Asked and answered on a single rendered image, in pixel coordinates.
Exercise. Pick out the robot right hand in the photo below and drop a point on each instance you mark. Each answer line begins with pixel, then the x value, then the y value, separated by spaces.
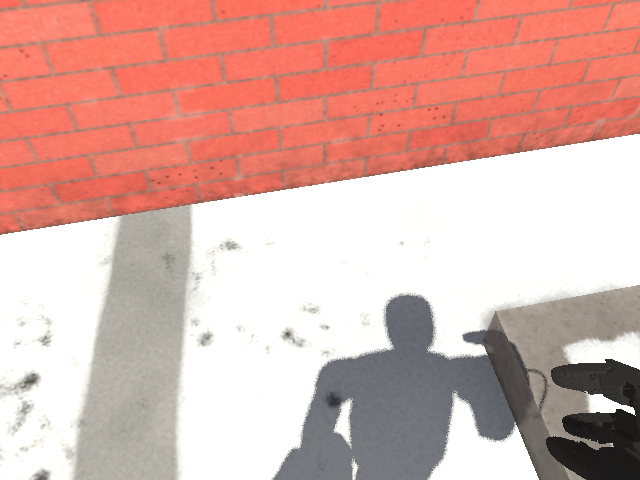
pixel 620 383

